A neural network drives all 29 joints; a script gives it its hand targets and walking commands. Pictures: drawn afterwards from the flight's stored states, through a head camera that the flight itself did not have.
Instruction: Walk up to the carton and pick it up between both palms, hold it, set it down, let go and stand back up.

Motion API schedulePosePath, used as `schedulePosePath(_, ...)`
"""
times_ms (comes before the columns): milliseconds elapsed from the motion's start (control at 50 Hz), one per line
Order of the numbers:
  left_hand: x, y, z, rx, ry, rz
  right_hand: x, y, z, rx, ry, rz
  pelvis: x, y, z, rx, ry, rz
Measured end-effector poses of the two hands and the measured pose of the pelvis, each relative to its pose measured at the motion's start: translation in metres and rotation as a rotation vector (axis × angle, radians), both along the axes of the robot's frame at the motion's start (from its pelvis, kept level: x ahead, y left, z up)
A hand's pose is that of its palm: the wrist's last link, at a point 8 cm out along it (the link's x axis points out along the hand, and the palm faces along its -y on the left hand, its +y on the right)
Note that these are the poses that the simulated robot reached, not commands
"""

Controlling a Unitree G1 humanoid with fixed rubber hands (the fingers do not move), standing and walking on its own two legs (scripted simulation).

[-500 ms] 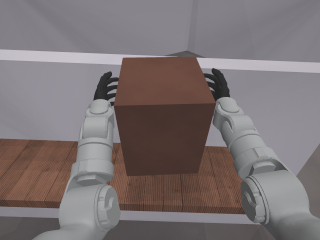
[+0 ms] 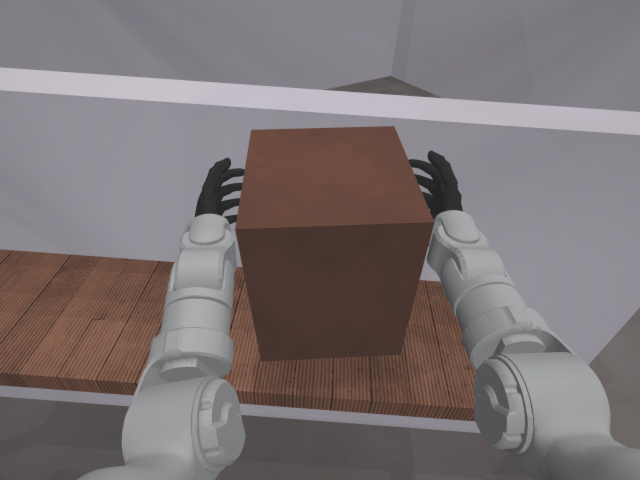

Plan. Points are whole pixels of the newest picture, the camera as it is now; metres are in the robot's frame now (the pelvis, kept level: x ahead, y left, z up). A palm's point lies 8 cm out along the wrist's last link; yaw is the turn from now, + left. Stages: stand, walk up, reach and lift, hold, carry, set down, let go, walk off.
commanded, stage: set down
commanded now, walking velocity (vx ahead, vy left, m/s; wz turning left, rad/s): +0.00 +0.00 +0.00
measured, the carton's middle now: (327, 244) +0.42 +0.02 +0.11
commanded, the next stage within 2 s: none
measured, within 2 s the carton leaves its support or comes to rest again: rests again in 1.28 s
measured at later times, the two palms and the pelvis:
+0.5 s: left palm (221, 240) +0.40 +0.17 +0.13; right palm (437, 233) +0.41 -0.12 +0.15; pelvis +0.00 +0.00 +0.00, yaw -1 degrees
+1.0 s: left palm (224, 255) +0.40 +0.17 +0.10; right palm (432, 248) +0.42 -0.12 +0.12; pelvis +0.01 +0.00 +0.00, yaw -2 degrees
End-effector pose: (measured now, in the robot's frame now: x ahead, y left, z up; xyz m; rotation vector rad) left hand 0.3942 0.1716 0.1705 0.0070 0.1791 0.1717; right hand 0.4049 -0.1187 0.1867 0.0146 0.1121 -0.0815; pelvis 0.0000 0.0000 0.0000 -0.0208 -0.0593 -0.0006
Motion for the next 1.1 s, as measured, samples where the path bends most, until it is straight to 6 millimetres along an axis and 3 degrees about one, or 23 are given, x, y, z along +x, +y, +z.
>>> schedulePosePath(1100,0.007,-0.007,-0.077,-0.020,0.084,0.022,0.013,-0.007,-0.076,-0.025,0.065,0.023,0.009,0.000,0.001,0.011,0.103,-0.034)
